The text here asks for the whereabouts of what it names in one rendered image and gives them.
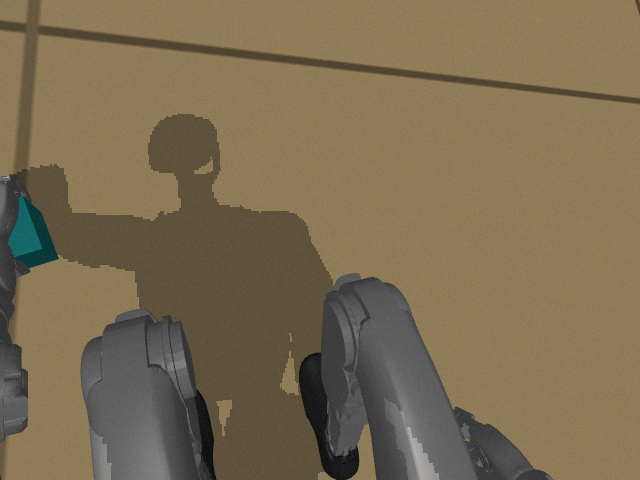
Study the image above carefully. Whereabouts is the left robot arm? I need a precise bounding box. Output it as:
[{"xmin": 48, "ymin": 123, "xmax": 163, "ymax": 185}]
[{"xmin": 0, "ymin": 240, "xmax": 28, "ymax": 480}]

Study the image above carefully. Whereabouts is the cube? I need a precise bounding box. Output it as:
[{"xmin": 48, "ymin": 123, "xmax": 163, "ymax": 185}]
[{"xmin": 8, "ymin": 196, "xmax": 59, "ymax": 268}]

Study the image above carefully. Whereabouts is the left robot foot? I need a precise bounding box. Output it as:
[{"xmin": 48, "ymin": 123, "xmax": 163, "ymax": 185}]
[{"xmin": 194, "ymin": 389, "xmax": 216, "ymax": 480}]

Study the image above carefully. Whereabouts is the left robot hand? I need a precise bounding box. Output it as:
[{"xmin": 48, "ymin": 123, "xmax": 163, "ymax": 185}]
[{"xmin": 0, "ymin": 175, "xmax": 32, "ymax": 278}]

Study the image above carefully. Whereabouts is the right robot foot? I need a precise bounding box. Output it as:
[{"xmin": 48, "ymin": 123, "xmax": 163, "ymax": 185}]
[{"xmin": 299, "ymin": 353, "xmax": 359, "ymax": 480}]

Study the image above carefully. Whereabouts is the right robot hand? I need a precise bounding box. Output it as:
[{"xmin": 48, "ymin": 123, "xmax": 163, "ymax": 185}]
[{"xmin": 453, "ymin": 407, "xmax": 535, "ymax": 480}]

